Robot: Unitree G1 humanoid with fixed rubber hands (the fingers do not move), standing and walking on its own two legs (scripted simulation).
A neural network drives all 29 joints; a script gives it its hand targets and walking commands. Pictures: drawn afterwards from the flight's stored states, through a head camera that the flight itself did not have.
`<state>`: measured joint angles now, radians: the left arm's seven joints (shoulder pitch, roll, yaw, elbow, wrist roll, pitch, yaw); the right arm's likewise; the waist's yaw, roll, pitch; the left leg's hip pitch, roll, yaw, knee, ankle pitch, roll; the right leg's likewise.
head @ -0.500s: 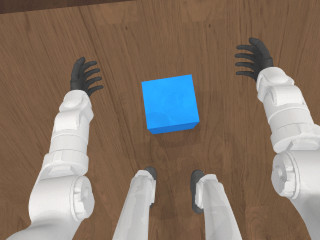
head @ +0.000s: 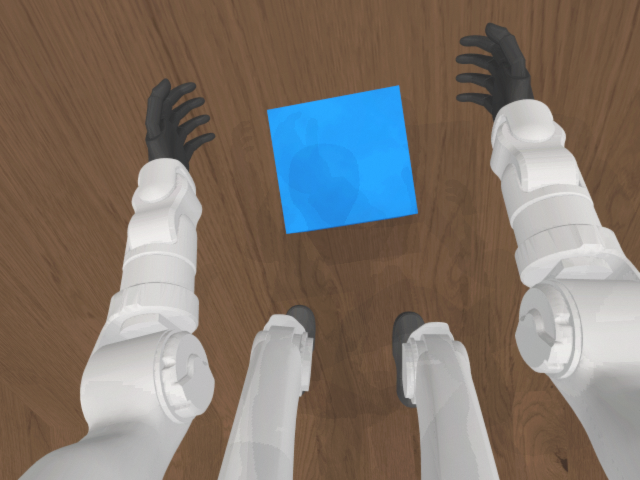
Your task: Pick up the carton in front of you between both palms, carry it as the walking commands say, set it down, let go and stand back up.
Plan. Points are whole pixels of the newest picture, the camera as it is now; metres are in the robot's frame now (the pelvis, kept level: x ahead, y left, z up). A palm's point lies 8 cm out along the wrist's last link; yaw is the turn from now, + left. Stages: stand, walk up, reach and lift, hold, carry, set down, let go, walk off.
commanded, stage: reach and lift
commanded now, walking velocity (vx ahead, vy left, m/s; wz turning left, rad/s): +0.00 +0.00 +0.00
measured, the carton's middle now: (343, 172) +0.49 +0.03 -0.45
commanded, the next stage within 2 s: none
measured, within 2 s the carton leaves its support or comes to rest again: leaves its support in 1.38 s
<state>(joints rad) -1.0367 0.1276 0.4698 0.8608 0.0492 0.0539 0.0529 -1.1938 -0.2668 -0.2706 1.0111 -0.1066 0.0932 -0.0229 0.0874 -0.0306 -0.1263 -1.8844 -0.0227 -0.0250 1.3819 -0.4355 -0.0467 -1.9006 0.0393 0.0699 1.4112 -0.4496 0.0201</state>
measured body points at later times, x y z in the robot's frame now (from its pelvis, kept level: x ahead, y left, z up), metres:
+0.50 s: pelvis -0.06 +0.00 -0.19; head +0.32 +0.00 +0.06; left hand +0.47 +0.21 -0.37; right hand +0.53 -0.15 -0.37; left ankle +0.06 +0.13 -0.54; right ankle +0.06 -0.12 -0.54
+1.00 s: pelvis -0.05 +0.00 -0.21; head +0.32 -0.01 +0.03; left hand +0.48 +0.20 -0.39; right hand +0.54 -0.14 -0.39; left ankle +0.06 +0.13 -0.54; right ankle +0.05 -0.12 -0.54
